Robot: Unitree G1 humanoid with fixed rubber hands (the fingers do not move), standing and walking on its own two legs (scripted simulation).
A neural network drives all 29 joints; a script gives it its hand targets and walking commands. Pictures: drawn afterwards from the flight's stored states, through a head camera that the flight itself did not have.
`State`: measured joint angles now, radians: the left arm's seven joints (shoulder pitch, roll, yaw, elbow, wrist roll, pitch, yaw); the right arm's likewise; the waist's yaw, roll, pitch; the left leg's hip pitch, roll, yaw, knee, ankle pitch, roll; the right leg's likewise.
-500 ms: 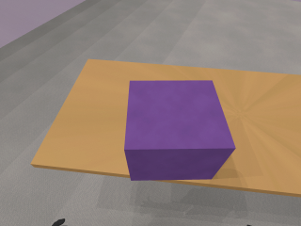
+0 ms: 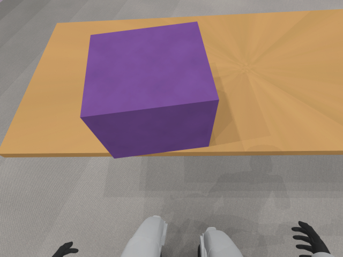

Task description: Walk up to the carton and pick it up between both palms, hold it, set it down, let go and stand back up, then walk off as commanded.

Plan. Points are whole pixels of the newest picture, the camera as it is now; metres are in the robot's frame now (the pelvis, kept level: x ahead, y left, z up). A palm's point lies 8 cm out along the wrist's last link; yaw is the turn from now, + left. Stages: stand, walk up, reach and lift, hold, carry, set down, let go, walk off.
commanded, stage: walk up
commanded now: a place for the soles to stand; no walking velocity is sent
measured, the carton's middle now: (153, 94) +0.48 +0.08 +0.04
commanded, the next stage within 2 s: none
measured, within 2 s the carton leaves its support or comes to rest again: neither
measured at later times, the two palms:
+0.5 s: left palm out of the picture +0.04 +0.32 -0.08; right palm out of the picture +0.05 -0.27 -0.09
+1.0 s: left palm out of the picture +0.05 +0.32 -0.07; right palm out of the picture +0.02 -0.26 -0.09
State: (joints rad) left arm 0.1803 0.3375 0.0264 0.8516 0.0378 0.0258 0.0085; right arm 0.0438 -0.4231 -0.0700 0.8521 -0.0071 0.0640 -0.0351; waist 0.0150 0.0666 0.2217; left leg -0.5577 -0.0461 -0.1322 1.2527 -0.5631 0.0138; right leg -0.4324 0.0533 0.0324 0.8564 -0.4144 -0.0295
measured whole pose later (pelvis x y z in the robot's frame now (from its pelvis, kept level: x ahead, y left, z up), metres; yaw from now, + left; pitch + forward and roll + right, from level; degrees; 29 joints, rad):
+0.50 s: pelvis -0.05 +0.02 +0.02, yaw +1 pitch -4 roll +0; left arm 0.15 0.36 0.03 0.95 0.02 -0.04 0.02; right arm 0.14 -0.35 -0.05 0.94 -0.03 0.01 0.02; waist 0.00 0.01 0.09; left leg -0.24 -0.05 -0.05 0.70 -0.39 0.02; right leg -0.36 0.02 0.07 0.70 -0.30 0.00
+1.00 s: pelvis -0.04 +0.03 +0.04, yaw -1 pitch -3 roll +1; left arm 0.11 0.33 0.00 1.05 0.01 -0.04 0.01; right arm 0.12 -0.34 -0.04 1.04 -0.01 0.01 0.02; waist 0.00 0.01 0.10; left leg -0.14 -0.04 -0.01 0.47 -0.28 0.02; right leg -0.27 0.02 0.12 0.47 -0.15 0.03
